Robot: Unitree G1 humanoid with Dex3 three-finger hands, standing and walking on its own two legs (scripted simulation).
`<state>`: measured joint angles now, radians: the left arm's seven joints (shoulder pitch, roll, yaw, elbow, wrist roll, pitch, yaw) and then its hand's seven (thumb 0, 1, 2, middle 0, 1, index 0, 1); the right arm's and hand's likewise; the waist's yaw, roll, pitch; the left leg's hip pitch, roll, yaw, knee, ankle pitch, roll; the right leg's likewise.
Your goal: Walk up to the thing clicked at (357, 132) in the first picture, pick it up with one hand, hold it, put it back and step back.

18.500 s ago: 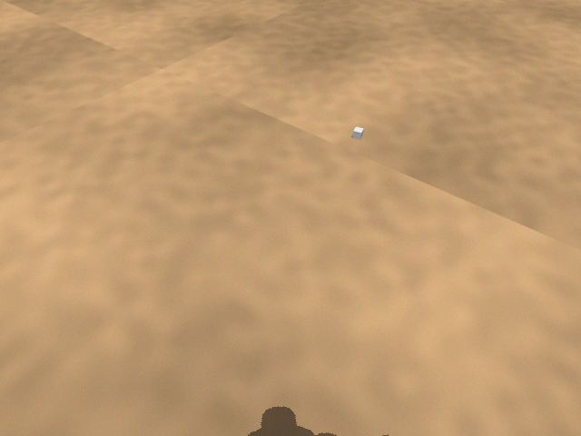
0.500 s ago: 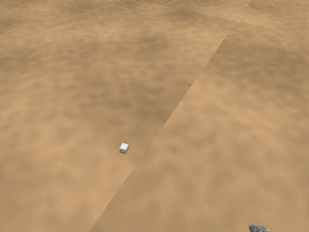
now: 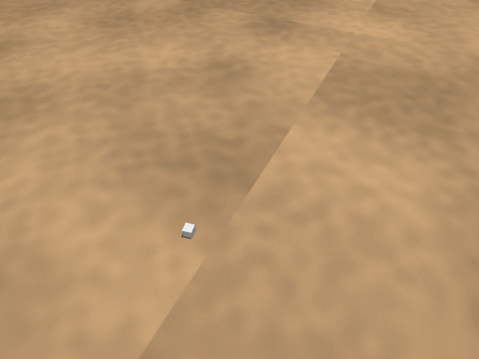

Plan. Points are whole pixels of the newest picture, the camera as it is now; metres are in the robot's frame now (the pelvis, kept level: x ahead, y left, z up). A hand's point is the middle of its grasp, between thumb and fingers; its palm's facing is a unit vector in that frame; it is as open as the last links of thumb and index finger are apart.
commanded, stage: stand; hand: left
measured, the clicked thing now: (189, 230) +0.86 +0.24 -0.76
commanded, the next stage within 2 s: walk up in 0.54 s
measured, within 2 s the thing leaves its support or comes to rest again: neither
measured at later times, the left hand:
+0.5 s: hand out of the picture +0.07 +0.25 -0.16, palm faces -0.04 -0.94 -0.34, open 7.4 cm
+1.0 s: hand out of the picture +0.14 +0.34 -0.17, palm faces -0.05 -0.93 -0.36, open 7.4 cm
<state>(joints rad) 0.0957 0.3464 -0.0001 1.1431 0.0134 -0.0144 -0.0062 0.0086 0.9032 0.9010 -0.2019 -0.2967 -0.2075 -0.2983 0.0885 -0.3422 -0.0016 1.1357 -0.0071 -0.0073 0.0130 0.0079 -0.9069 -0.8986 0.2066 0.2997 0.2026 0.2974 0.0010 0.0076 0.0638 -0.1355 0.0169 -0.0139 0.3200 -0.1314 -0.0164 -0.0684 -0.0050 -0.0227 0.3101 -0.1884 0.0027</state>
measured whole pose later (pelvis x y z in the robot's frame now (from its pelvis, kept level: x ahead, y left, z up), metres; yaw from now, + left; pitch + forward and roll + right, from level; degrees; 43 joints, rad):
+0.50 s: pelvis +0.00 -0.01 +0.00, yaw +0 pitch -2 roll +0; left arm 0.12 0.35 -0.01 1.13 0.01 -0.01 -0.01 0.01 0.90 0.90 -0.20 -0.30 -0.21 -0.30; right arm 0.13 -0.35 0.01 1.15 -0.01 -0.01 0.01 0.01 -0.91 -0.90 0.21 0.30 0.20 0.30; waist -0.01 0.01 0.05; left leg -0.15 0.02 -0.01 0.32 -0.13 -0.02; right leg -0.09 0.00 -0.02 0.32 -0.19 -0.01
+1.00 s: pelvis +0.11 +0.05 -0.01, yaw -1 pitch -3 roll +0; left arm 0.31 0.45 0.05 0.98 0.01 -0.02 -0.04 0.01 0.91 0.90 -0.20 -0.30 -0.20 -0.30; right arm 0.26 -0.37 -0.07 0.93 -0.02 -0.06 0.05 0.01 -0.91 -0.90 0.21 0.30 0.20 0.30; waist 0.00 -0.05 0.08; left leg -0.20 0.03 0.06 0.49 -0.25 0.02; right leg -0.38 -0.01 0.06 1.00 -0.39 -0.04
